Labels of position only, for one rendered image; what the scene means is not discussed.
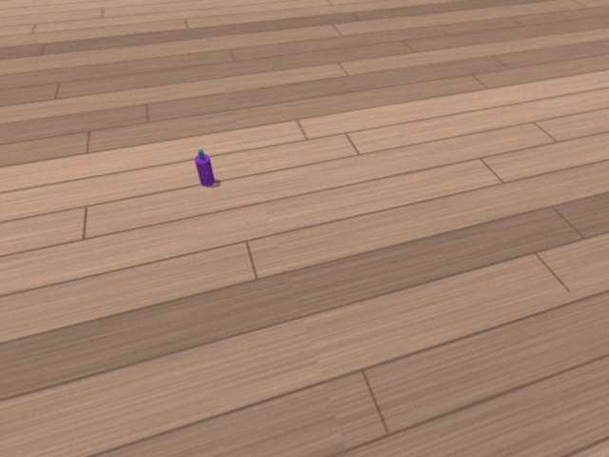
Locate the bottle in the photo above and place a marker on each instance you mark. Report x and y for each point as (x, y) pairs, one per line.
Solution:
(204, 169)

